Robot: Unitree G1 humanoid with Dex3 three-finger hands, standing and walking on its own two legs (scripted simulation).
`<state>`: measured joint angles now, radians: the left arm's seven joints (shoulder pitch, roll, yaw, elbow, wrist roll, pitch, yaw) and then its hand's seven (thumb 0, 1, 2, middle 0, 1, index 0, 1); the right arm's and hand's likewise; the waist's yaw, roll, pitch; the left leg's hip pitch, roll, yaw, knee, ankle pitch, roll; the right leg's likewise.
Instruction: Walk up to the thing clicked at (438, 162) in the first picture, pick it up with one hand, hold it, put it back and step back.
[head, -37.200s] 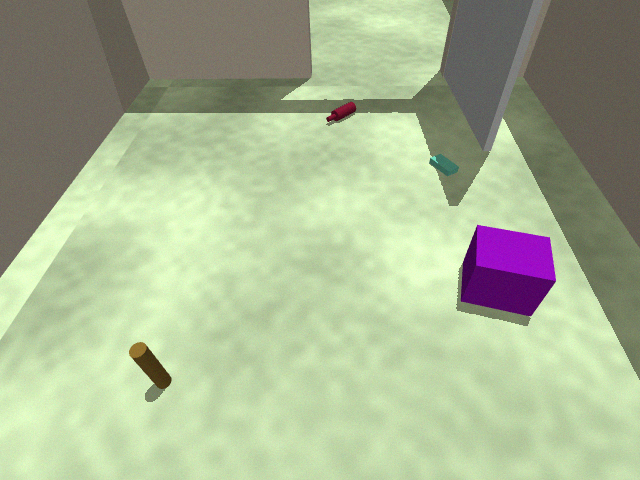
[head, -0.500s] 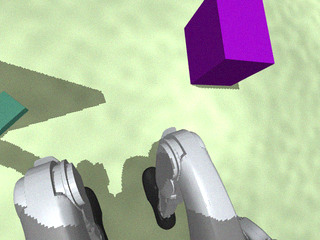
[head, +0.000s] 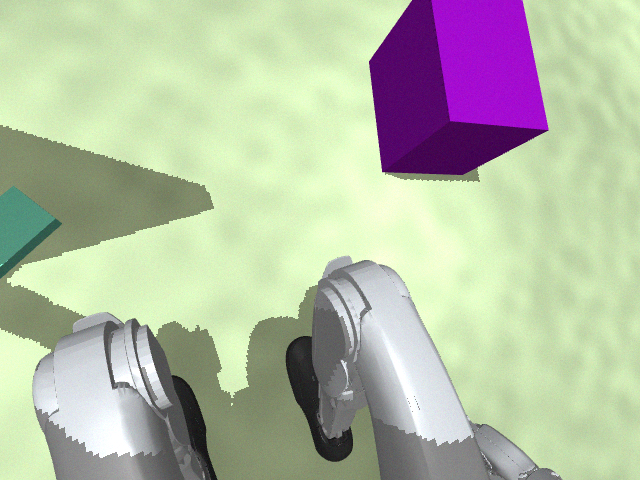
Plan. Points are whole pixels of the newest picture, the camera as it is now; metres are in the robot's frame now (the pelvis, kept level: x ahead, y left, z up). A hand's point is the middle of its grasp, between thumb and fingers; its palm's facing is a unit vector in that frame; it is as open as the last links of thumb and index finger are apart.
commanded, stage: rise first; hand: left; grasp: from above
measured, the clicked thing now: out of the picture +0.44 +0.35 -0.29
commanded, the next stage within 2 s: approach in 1.74 s
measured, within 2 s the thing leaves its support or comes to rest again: neither
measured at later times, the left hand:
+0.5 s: hand out of the picture +0.40 +0.41 -0.18, palm faces -0.23 -0.36 -0.91, open 13.7 cm
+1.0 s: hand out of the picture +0.40 +0.41 -0.18, palm faces -0.22 -0.36 -0.91, open 13.5 cm
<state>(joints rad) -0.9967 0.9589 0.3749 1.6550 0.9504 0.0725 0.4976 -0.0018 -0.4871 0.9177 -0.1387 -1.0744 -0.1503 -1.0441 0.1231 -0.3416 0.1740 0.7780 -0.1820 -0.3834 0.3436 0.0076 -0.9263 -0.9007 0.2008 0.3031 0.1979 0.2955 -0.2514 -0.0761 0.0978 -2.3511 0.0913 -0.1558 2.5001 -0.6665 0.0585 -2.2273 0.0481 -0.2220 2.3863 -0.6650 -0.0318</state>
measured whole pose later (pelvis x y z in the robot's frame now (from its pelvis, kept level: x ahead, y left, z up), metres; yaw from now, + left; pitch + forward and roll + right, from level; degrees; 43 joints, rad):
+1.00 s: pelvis +0.00 +0.00 +0.00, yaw +0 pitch +28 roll -11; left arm -0.97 0.92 0.37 1.63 0.96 0.06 0.51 0.00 -0.44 0.87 -0.16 -1.06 -0.18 -1.02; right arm 0.13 -0.34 0.16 0.79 -0.18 -0.37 0.36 0.01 -0.92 -0.90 0.20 0.30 0.20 0.30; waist -0.25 -0.06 0.08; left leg -2.35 0.08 -0.16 2.50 -0.67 0.06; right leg -2.22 0.05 -0.22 2.38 -0.68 -0.03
